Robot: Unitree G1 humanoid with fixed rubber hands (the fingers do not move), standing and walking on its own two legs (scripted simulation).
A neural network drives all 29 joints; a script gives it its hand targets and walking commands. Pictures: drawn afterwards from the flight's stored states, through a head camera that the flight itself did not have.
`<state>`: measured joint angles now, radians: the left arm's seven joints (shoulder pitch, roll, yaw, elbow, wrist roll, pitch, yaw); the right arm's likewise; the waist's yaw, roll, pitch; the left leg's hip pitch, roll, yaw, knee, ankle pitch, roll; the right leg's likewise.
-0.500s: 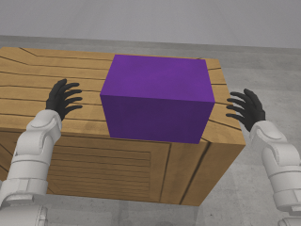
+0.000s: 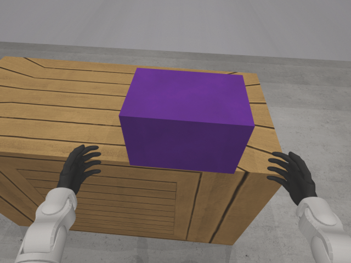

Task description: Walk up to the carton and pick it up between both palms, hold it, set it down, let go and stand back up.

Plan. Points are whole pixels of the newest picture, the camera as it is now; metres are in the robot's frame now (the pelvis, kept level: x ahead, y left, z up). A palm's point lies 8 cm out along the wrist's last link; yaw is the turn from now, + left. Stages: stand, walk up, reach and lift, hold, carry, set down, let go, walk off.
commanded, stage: set down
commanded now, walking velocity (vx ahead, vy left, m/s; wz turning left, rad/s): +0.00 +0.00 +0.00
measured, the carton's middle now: (185, 120) +0.49 +0.01 +0.05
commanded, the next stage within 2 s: let go in 1.70 s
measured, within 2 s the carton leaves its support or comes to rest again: neither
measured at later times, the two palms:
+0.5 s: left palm (66, 219) +0.22 +0.26 +0.01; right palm (294, 221) +0.22 -0.23 +0.02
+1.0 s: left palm (79, 242) +0.19 +0.24 -0.04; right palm (289, 247) +0.18 -0.22 -0.03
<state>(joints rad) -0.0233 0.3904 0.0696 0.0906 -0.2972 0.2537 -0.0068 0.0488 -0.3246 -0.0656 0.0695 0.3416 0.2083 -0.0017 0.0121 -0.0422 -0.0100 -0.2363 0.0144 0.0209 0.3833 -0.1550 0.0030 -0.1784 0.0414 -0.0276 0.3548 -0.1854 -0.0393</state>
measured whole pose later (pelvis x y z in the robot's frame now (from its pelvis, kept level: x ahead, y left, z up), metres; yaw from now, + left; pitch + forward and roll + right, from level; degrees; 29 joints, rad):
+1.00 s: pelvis +0.02 +0.00 +0.00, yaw +0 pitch -4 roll +0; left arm 0.27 0.27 -0.02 0.34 -0.12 0.04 0.01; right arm 0.30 -0.22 0.00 0.40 0.14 -0.08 0.03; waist 0.02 -0.03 0.03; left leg -0.10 0.00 0.02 0.36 -0.19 0.01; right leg -0.04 0.03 -0.01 0.34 -0.22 -0.03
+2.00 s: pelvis +0.03 +0.00 +0.00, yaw -2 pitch -4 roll +0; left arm 0.20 0.19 -0.01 0.52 0.00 0.07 0.03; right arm 0.16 -0.19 -0.01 0.77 0.01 -0.23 0.04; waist -0.01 -0.04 0.09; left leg -0.11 0.01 0.05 0.39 -0.22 0.00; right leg -0.06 0.04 0.01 0.37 -0.24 -0.03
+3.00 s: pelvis -0.01 +0.01 +0.00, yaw -1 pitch -3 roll -1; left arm 0.37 0.12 0.00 1.12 0.02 -0.01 0.02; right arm 0.38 -0.11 -0.01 1.14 -0.02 0.00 -0.02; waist 0.01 0.00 -0.02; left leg -0.22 0.01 0.02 0.45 -0.19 0.02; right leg -0.17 0.03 -0.02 0.42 -0.21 -0.03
